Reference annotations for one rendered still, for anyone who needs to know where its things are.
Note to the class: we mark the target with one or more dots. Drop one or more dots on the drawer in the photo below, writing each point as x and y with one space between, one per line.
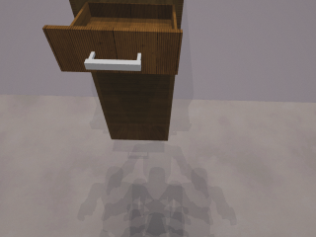
119 31

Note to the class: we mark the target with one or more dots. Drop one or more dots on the cabinet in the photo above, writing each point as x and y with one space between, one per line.
136 106

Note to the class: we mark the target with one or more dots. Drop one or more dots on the handle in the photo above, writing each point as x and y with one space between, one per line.
112 64

